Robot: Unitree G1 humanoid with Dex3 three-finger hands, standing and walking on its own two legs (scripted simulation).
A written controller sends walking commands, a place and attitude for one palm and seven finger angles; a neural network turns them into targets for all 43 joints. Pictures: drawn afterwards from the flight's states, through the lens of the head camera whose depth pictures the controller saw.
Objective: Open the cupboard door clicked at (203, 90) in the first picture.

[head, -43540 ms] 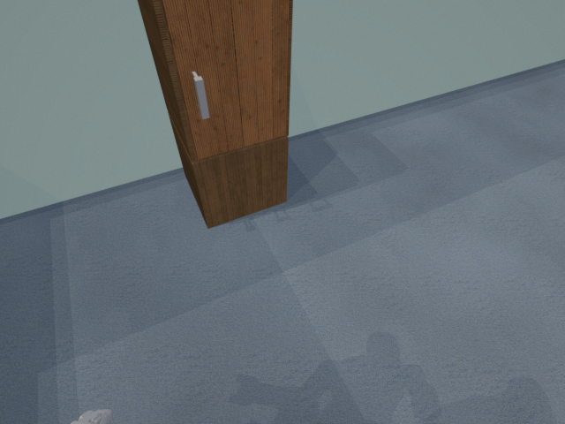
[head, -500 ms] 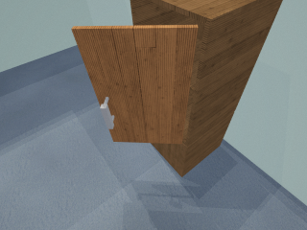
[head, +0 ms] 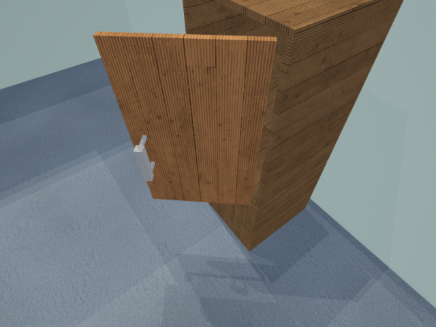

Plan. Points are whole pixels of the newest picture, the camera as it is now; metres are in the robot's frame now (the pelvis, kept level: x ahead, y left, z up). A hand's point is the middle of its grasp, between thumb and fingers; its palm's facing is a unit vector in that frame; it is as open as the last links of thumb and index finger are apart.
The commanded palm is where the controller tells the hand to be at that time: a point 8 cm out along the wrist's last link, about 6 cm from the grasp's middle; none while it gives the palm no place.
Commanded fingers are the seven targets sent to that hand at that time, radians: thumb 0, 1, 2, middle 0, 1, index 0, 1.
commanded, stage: come to a stop and stand still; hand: left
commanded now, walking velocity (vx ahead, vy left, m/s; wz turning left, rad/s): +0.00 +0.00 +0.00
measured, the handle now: (146, 158) +0.55 +0.24 -0.09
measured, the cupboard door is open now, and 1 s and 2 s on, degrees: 49 49 49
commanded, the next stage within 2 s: look again from close up in 0.08 s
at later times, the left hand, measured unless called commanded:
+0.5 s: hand out of the picture +0.03 +0.19 -0.17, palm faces +0.01 -0.97 -0.23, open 7.4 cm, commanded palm none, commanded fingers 0.00 0.90 0.90 -0.20 -0.30 -0.20 -0.30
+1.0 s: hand (111, 293) +0.18 +0.21 -0.04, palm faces +0.23 -0.97 -0.04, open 7.7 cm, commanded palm +0.11 +0.26 -0.07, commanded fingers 0.00 0.64 0.79 -0.22 -0.47 -0.22 -0.47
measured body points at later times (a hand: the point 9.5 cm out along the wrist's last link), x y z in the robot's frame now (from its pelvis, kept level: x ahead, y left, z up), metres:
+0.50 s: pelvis +0.00 +0.00 +0.00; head +0.02 -0.01 +0.45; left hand +0.03 +0.24 -0.15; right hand +0.02 -0.23 -0.16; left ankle -0.04 +0.13 -0.74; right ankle -0.01 -0.08 -0.74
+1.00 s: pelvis -0.02 +0.01 -0.02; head +0.01 +0.00 +0.43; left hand +0.17 +0.26 -0.03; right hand +0.11 -0.24 -0.13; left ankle -0.04 +0.13 -0.74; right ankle -0.01 -0.08 -0.74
